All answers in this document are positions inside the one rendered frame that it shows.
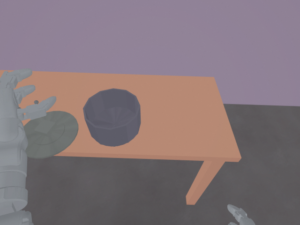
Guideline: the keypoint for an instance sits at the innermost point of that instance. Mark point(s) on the right robot hand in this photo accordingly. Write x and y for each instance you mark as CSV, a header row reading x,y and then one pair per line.
x,y
240,215

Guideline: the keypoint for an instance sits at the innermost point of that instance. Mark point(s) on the robot left forearm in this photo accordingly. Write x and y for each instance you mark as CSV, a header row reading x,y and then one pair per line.
x,y
13,166

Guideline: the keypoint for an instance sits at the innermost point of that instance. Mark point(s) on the table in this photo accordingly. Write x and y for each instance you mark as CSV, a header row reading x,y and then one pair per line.
x,y
182,118

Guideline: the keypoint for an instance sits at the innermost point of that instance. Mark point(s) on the left robot hand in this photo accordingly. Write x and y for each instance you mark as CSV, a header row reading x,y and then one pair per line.
x,y
10,98

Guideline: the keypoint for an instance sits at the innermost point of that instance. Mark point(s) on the knob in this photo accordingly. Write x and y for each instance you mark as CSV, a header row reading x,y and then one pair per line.
x,y
45,128

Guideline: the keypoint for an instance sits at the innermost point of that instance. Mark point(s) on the pot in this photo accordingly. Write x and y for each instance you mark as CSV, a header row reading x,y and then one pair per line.
x,y
113,116

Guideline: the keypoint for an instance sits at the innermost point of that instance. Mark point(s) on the robot left upper arm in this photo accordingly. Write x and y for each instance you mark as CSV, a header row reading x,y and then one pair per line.
x,y
16,218

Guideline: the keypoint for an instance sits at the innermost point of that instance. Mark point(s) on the lid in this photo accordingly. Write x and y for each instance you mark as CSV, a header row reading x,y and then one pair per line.
x,y
40,146

